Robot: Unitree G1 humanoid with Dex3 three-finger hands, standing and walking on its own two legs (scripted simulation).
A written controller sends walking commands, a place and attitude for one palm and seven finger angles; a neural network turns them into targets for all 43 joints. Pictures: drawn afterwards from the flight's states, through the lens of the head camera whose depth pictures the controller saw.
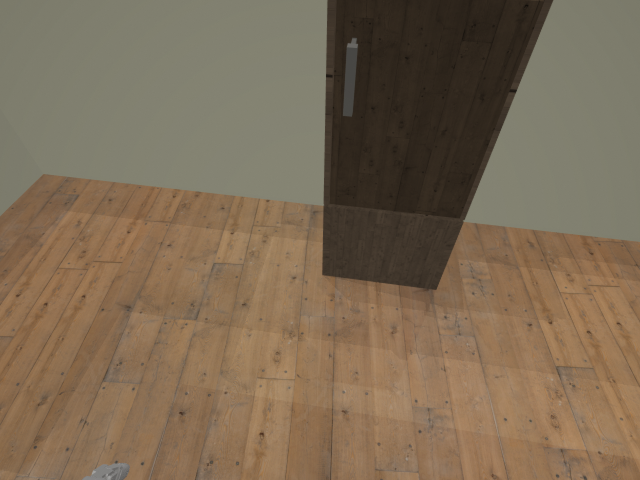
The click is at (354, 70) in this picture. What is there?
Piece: cupboard door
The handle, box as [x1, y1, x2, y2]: [343, 38, 357, 116]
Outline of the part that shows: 356,38 352,38 351,42 347,44 343,115 350,116 352,113 357,51 357,44 355,43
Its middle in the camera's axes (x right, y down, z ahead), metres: +0.07 -0.37 +0.89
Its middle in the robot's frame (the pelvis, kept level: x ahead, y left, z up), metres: +0.93 -0.02 +0.07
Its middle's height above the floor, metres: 0.84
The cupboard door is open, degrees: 0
